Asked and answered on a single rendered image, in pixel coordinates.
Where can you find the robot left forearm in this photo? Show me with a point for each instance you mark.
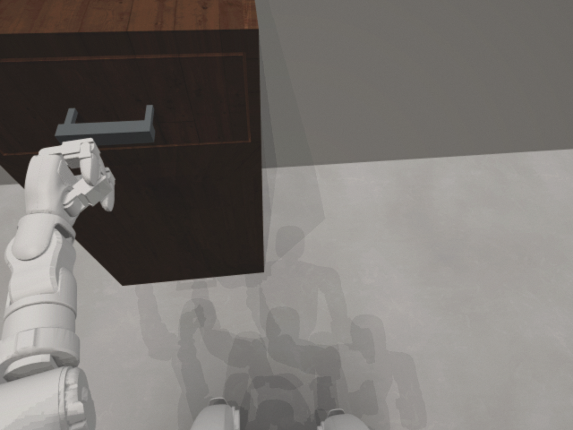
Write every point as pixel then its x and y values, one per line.
pixel 41 306

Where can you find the drawer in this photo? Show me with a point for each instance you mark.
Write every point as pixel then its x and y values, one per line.
pixel 196 97

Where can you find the handle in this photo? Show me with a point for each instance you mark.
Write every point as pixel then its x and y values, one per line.
pixel 107 133

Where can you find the robot shin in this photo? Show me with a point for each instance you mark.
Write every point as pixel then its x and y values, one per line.
pixel 217 401
pixel 335 412

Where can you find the cabinet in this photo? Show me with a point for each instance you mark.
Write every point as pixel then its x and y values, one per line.
pixel 181 211

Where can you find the robot left hand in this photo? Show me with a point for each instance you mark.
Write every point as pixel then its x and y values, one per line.
pixel 51 187

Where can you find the robot left shin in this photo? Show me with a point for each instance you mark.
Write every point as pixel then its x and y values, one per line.
pixel 217 401

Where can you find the robot right shin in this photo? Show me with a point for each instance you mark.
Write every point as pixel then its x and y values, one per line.
pixel 335 412

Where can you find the left robot upper arm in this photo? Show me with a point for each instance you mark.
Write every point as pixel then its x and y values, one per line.
pixel 58 399

